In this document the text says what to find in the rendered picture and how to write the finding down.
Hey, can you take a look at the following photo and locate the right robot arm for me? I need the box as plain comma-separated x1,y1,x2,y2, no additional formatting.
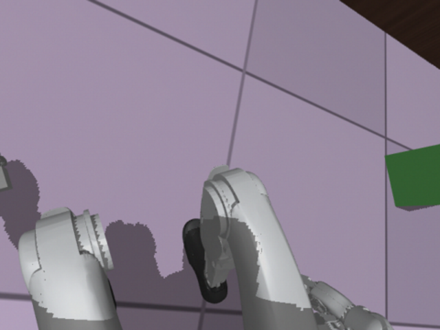
344,305,394,330

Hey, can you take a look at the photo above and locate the right robot hand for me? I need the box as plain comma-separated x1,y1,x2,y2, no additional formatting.
301,274,355,330

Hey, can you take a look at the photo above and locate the right robot foot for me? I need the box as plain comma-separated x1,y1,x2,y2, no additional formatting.
182,219,228,304

